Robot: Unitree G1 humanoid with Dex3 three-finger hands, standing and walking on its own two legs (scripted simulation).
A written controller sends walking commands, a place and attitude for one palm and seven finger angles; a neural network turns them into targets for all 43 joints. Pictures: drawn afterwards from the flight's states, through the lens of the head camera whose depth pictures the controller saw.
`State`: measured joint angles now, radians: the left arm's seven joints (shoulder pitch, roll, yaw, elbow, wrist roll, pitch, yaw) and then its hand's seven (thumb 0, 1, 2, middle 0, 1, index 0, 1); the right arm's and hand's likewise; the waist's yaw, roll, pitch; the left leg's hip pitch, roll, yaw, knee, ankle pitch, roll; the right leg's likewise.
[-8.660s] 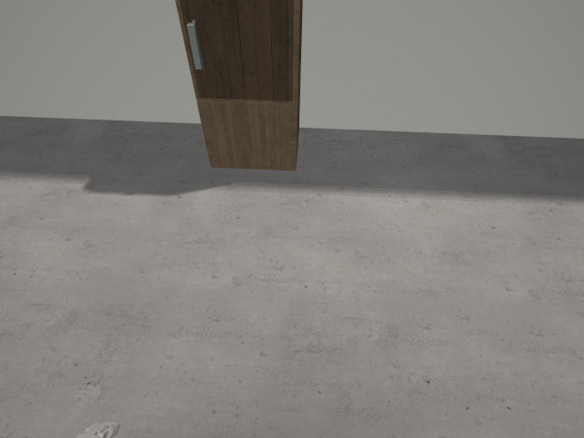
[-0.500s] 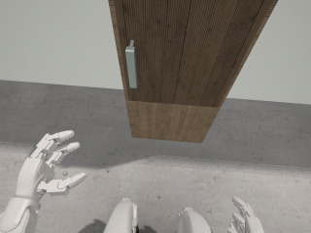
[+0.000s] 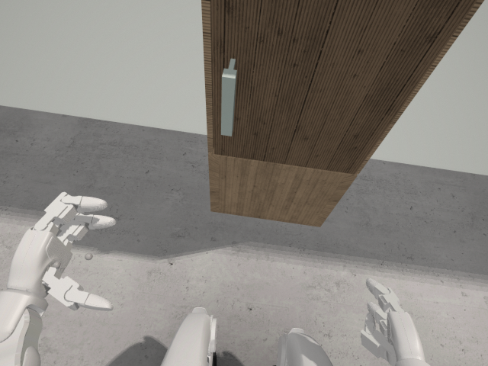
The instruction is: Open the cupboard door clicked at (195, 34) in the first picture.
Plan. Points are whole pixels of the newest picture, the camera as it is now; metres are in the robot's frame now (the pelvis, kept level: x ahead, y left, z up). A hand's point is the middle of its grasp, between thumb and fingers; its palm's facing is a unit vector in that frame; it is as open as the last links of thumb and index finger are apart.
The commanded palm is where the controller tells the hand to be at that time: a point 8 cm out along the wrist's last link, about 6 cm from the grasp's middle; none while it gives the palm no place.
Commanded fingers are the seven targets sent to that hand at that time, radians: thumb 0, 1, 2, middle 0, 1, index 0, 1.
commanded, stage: raise the hand with hooked fingers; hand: left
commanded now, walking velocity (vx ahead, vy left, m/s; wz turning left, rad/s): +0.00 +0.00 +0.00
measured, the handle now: (229, 99) +0.64 +0.09 +0.01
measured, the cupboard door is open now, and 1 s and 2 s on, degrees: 0 0 0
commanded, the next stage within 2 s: move the hooked fingers beside the handle in 0.78 s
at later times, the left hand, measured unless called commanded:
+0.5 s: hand (89, 236) +0.29 +0.26 +0.03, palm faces -0.08 -1.00 -0.05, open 13.9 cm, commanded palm +0.27 +0.31 +0.04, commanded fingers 0.00 -0.50 0.30 -0.30 -1.20 -0.30 -1.20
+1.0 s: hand (95, 234) +0.29 +0.25 +0.03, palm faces -0.05 -1.00 -0.04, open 14.0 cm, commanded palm +0.29 +0.29 +0.04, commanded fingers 0.00 -0.50 0.30 -0.30 -1.20 -0.30 -1.20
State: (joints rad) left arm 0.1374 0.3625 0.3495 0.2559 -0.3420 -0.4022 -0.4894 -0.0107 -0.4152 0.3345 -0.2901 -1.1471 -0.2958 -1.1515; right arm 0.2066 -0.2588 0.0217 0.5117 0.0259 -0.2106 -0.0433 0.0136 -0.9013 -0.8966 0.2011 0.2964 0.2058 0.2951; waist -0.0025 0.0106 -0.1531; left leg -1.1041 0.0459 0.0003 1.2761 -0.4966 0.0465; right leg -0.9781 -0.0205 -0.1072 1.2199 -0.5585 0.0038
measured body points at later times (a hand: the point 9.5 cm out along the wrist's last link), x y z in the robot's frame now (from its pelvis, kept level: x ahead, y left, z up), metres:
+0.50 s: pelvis +0.00 -0.01 -0.01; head +0.10 +0.02 +0.43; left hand +0.28 +0.31 +0.04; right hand +0.16 -0.27 -0.08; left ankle +0.06 +0.09 -0.63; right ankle +0.02 -0.13 -0.63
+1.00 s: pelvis +0.00 -0.02 -0.01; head +0.10 +0.01 +0.43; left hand +0.29 +0.31 +0.04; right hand +0.18 -0.27 -0.09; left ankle +0.06 +0.09 -0.63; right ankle +0.02 -0.13 -0.63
